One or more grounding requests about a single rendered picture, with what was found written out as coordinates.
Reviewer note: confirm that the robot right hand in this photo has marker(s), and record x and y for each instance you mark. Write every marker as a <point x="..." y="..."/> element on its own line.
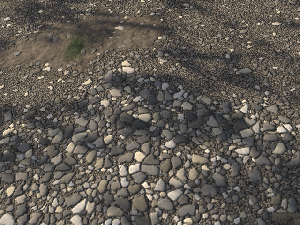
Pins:
<point x="286" y="218"/>

